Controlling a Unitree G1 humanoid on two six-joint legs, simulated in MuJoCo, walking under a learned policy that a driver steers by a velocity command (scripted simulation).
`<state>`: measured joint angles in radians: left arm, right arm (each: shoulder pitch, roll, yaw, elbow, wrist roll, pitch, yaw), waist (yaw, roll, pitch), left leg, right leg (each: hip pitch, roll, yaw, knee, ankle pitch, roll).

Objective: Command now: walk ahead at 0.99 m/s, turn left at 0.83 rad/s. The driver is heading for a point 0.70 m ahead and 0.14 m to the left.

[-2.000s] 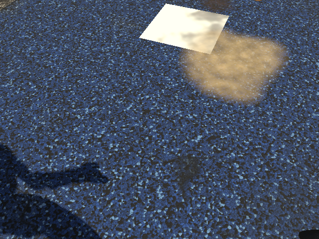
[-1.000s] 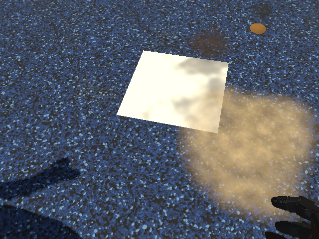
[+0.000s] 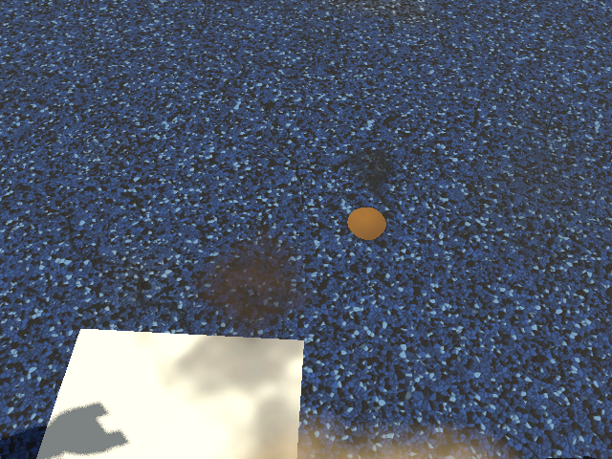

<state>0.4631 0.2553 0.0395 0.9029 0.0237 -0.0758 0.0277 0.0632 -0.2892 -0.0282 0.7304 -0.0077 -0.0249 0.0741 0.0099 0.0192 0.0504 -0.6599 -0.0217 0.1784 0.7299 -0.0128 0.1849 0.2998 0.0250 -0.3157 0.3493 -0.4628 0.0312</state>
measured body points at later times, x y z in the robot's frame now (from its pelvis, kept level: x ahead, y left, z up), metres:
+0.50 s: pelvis +0.48 +0.01 +0.01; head +0.51 +0.02 +0.46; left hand +0.57 +0.32 -0.06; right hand +0.63 -0.27 -0.10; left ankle +0.23 +0.01 -0.62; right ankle +0.63 -0.07 -0.70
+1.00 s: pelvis +0.77 +0.15 +0.03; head +0.80 +0.18 +0.48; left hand +0.71 +0.43 -0.10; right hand +1.05 +0.04 -0.07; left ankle +0.82 +0.26 -0.70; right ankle +0.79 -0.02 -0.63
